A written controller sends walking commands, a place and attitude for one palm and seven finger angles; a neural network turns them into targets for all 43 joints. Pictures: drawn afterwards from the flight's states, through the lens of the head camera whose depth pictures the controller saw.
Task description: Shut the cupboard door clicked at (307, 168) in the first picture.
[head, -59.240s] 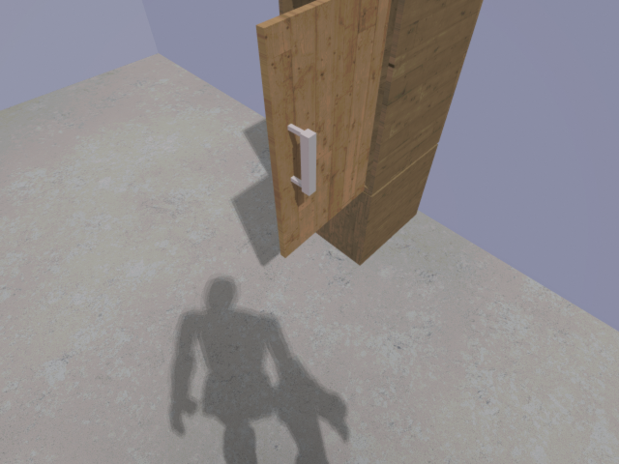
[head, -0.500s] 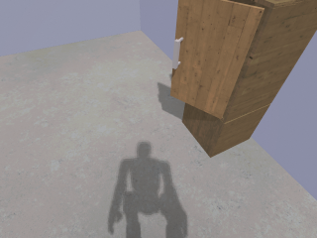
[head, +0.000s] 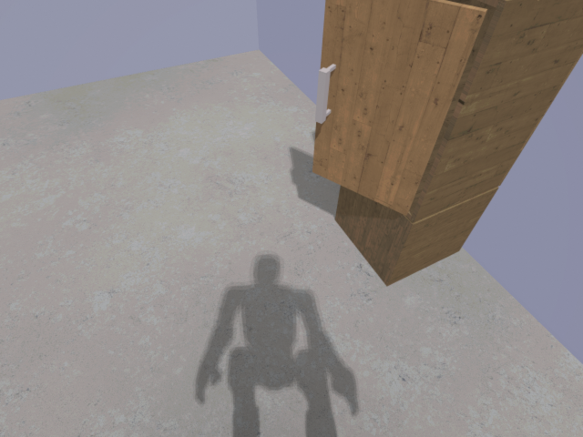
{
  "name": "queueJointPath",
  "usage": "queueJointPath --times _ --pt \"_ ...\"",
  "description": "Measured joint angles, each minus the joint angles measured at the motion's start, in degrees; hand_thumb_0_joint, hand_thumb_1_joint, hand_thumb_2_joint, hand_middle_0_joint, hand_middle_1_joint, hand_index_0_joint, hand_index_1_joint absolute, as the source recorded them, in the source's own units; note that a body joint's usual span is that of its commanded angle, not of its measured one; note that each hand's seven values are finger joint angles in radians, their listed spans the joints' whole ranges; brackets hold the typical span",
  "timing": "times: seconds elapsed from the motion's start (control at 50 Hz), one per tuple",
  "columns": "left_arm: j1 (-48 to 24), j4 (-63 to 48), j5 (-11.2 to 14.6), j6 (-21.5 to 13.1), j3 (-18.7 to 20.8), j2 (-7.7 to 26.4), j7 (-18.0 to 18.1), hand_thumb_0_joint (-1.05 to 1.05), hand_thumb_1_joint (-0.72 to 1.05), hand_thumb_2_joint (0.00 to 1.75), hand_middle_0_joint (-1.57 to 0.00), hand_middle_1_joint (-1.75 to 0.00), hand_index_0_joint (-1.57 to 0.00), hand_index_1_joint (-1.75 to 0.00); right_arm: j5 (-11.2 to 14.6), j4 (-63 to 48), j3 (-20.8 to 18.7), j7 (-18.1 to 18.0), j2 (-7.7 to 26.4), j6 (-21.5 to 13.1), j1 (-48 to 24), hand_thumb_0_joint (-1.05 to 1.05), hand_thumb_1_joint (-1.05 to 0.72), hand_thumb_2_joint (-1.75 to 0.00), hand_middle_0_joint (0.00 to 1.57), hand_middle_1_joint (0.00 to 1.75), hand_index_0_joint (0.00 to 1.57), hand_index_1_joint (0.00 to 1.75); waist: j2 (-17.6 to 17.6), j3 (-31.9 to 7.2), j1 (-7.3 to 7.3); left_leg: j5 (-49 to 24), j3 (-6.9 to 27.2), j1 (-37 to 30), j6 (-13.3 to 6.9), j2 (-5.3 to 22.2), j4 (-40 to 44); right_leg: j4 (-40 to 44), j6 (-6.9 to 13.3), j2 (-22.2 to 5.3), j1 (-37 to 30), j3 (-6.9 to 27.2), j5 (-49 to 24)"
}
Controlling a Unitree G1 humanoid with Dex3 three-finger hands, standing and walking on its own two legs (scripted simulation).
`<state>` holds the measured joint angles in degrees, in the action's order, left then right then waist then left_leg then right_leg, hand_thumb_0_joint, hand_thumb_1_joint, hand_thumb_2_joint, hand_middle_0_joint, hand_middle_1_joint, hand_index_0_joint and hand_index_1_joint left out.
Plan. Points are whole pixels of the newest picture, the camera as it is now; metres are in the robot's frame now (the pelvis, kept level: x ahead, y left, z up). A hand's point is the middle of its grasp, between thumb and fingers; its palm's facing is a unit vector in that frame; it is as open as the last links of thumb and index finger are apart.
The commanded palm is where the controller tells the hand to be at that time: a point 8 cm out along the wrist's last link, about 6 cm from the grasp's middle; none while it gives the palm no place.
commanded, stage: walk to a spot facing it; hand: left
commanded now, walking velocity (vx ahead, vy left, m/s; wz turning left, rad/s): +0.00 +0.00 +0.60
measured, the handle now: (326, 93) +0.97 -0.05 -0.03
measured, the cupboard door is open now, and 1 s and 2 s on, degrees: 28 28 28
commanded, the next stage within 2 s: turn to face it in 1.42 s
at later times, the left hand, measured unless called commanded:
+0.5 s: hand out of the picture +0.02 +0.22 -0.18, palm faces +0.25 -0.94 -0.23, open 7.4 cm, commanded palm none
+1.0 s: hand out of the picture -0.07 +0.16 -0.17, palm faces +0.60 -0.75 -0.26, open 7.4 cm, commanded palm none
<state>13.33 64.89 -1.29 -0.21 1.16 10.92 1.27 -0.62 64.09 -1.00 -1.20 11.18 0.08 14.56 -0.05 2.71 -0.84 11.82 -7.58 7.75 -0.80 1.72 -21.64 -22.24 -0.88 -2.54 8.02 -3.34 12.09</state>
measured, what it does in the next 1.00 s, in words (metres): steps on the spot, turning left: right foot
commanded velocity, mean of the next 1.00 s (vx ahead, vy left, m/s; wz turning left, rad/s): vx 0.16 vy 0.00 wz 0.60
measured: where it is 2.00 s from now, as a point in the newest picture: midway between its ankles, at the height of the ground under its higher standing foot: (215, 428)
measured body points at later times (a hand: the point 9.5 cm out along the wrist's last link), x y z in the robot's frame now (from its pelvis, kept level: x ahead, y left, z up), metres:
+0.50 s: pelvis -0.01 +0.01 -0.01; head +0.03 +0.04 +0.44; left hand +0.01 +0.27 -0.16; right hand +0.07 -0.22 -0.15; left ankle +0.00 +0.10 -0.75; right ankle -0.01 -0.14 -0.68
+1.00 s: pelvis +0.07 +0.01 -0.01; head +0.12 +0.03 +0.44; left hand -0.10 +0.20 -0.15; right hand +0.31 -0.14 -0.15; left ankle +0.05 +0.18 -0.69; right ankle +0.04 -0.14 -0.75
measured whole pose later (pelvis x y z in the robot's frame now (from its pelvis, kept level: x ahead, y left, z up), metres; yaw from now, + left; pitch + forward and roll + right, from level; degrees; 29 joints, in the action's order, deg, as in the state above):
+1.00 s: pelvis +0.07 +0.01 -0.01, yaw +37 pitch +0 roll +2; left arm 21.1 56.0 -2.1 -2.5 2.9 10.7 0.7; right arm -1.6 52.1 -4.0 3.2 15.6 3.4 7.0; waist -0.4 6.8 0.3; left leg 16.4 -4.1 32.5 0.1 3.5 -49.3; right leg -21.9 -2.4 -7.3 -0.5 -13.7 21.6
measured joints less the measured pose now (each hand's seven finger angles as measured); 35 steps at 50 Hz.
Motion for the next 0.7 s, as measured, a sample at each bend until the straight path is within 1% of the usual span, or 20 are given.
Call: queueJointPath --times 0.06,0.12,0.22,0.28,0.3,0.32,0.34,0.36,0.38,0.4,0.44,0.48,0.54,0.6,0.66,0.68,0.7 --pt "-0.67 -0.16 0.05 0.09 0.10 0.49 0.03 0.01 0.91 0.90 -0.20 -0.30 -0.20 -0.30 -0.03 -0.13 0.00 0.02 0.44 0.05 -0.51 0.00 -0.91 -0.90 0.20 0.29 0.20 0.30 -0.01 -0.05 -0.16 -0.07 0.37 0.09 0.15 0.01 0.04 0.08 0.08 0.01 -0.10 -0.38 0.07" --pt "-1.29 -1.08 0.13 0.50 0.45 0.64 0.36 0.01 0.91 0.90 -0.20 -0.30 -0.20 -0.30 -0.07 -0.89 -0.11 0.06 0.32 0.59 -0.59 0.00 -0.91 -0.90 0.20 0.29 0.20 0.30 -0.11 0.00 -0.49 0.43 1.42 1.46 0.24 -0.24 -1.60 -1.76 0.07 -0.42 0.84 -1.38 1.12" --pt "-2.00 -4.02 -0.06 1.30 1.40 0.34 0.38 0.01 0.91 0.90 -0.20 -0.30 -0.20 -0.30 -0.18 -2.78 -0.81 0.67 -0.35 2.30 -0.38 0.00 -0.91 -0.90 0.20 0.29 0.20 0.30 0.23 0.73 -0.70 2.95 4.18 6.13 0.33 -0.57 -8.44 -6.51 0.24 -1.32 3.08 -4.29 3.93" --pt "-2.24 -6.01 -0.44 1.63 1.95 0.20 0.43 0.01 0.91 0.90 -0.20 -0.30 -0.20 -0.30 -0.33 -4.18 -1.46 1.10 -0.66 3.32 -0.27 0.00 -0.91 -0.90 0.20 0.29 0.20 0.30 0.26 1.63 -0.98 9.08 3.75 9.83 1.10 0.00 -16.83 -9.57 0.07 -2.16 3.89 -6.82 5.79" --pt "-2.31 -6.58 -0.55 1.77 2.14 0.29 0.45 0.01 0.91 0.90 -0.20 -0.30 -0.20 -0.30 -0.27 -4.72 -1.59 1.30 -0.80 3.41 -0.17 0.00 -0.91 -0.90 0.20 0.29 0.20 0.30 -0.09 1.92 -1.07 9.74 3.39 10.11 1.24 0.12 -17.25 -10.92 -0.19 -2.74 4.23 -7.57 6.58" --pt "-2.32 -7.16 -0.53 1.99 2.33 0.42 0.41 0.01 0.91 0.90 -0.20 -0.30 -0.20 -0.30 -0.24 -5.37 -1.68 1.50 -0.84 3.23 0.08 0.00 -0.91 -0.90 0.20 0.29 0.20 0.30 -0.43 2.00 -1.16 6.42 3.32 10.01 0.74 0.13 -15.70 -12.78 -0.59 -3.43 4.95 -8.23 7.60" --pt "-2.46 -7.65 -0.35 2.34 2.58 0.63 0.34 0.01 0.91 0.90 -0.20 -0.30 -0.20 -0.30 -0.42 -5.91 -1.74 1.57 -1.01 2.93 0.16 0.00 -0.91 -0.90 0.20 0.29 0.20 0.30 -1.16 2.17 -1.09 5.10 3.35 10.66 -0.30 -0.61 -16.14 -15.41 -0.91 -4.29 6.20 -7.98 8.70" --pt "-2.61 -8.07 -0.29 2.84 2.74 0.84 0.39 0.01 0.91 0.90 -0.20 -0.30 -0.20 -0.30 -0.71 -6.37 -1.75 1.53 -1.19 2.64 0.07 0.00 -0.91 -0.90 0.20 0.29 0.20 0.30 -1.68 2.37 -0.97 5.37 3.43 11.16 -1.24 -1.23 -16.67 -19.70 -1.09 -4.25 8.12 -6.16 12.30" --pt "-2.86 -8.33 -0.36 3.41 2.83 1.02 0.45 0.01 0.91 0.90 -0.20 -0.30 -0.20 -0.30 -0.90 -6.78 -1.73 1.40 -1.32 2.36 0.00 0.00 -0.91 -0.90 0.20 0.29 0.20 0.30 -1.90 2.48 -0.95 5.73 3.66 11.38 -1.92 -1.68 -16.45 -24.87 -1.03 -3.58 10.39 -3.86 14.93" --pt "-3.19 -8.51 -0.44 3.81 2.93 1.19 0.44 0.01 0.91 0.90 -0.20 -0.30 -0.20 -0.30 -1.01 -7.14 -1.69 1.21 -1.43 2.12 0.01 0.00 -0.91 -0.90 0.20 0.29 0.20 0.30 -1.93 2.51 -1.02 5.63 4.09 11.42 -2.30 -2.07 -15.56 -29.76 -1.01 -2.80 12.58 -1.90 15.67" --pt "-3.95 -9.02 -0.48 3.92 3.17 1.52 0.19 0.01 0.91 0.90 -0.20 -0.30 -0.20 -0.30 -1.11 -7.66 -1.55 0.84 -1.53 1.84 0.06 0.00 -0.91 -0.90 0.20 0.29 0.20 0.30 -1.77 2.57 -1.17 3.92 5.31 11.14 -2.29 -2.74 -12.69 -36.30 -1.36 -1.61 15.89 0.63 13.95" --pt "-4.63 -9.89 -0.40 3.54 3.26 1.75 -0.10 0.01 0.91 0.90 -0.20 -0.30 -0.20 -0.30 -1.08 -7.90 -1.46 0.61 -1.35 1.72 0.01 0.00 -0.90 -0.90 0.20 0.29 0.20 0.30 -1.33 2.69 -1.14 1.73 6.71 10.72 -2.26 -3.24 -9.67 -38.00 -1.88 -0.89 17.56 1.97 12.06" --pt "-5.29 -11.34 -0.21 3.07 3.25 1.93 -0.38 0.01 0.91 0.90 -0.20 -0.30 -0.20 -0.30 -1.14 -8.25 -1.59 0.58 -0.69 1.87 -0.04 0.00 -0.90 -0.90 0.20 0.29 0.20 0.30 -0.37 2.44 -1.22 -0.57 9.05 10.45 -2.07 -3.70 -6.52 -34.79 -2.34 -0.15 17.66 3.05 11.45" --pt "-5.52 -12.37 -0.25 2.90 3.04 2.03 -0.78 0.01 0.91 0.90 -0.20 -0.30 -0.20 -0.30 -1.30 -8.70 -2.00 0.86 0.28 2.23 0.08 0.00 -0.90 -0.90 0.20 0.29 0.20 0.30 0.68 1.69 -1.62 -1.48 11.49 10.67 -1.60 -4.14 -5.32 -28.28 -2.21 0.49 15.71 3.34 12.11" --pt "-5.12 -13.15 -0.30 2.33 2.67 2.04 -1.29 0.01 0.91 0.90 -0.20 -0.30 -0.20 -0.30 -1.38 -9.05 -2.63 1.19 1.44 2.67 0.36 0.00 -0.90 -0.90 0.21 0.29 0.20 0.30 1.91 0.76 -1.96 -1.03 14.10 11.34 -1.06 -4.61 -6.10 -18.59 -1.66 1.66 11.50 2.70 11.74" --pt "-4.61 -13.53 -0.39 1.84 2.54 2.17 -1.48 0.01 0.91 0.90 -0.20 -0.30 -0.20 -0.30 -1.23 -9.13 -2.85 1.25 1.75 2.86 0.62 0.00 -0.90 -0.90 0.21 0.29 0.20 0.30 2.02 0.32 -1.88 0.31 14.89 11.97 -0.84 -5.03 -7.56 -13.54 -1.37 1.98 9.04 2.37 11.27" --pt "-3.76 -14.19 -0.71 1.14 2.46 2.61 -1.54 0.01 0.91 0.90 -0.20 -0.30 -0.20 -0.30 -0.94 -9.30 -3.05 1.28 1.83 3.05 1.03 0.00 -0.90 -0.90 0.21 0.29 0.20 0.30 1.17 -0.47 -1.55 5.08 14.92 13.63 -0.64 -6.05 -11.06 -8.21 -0.11 1.46 6.89 2.85 11.88"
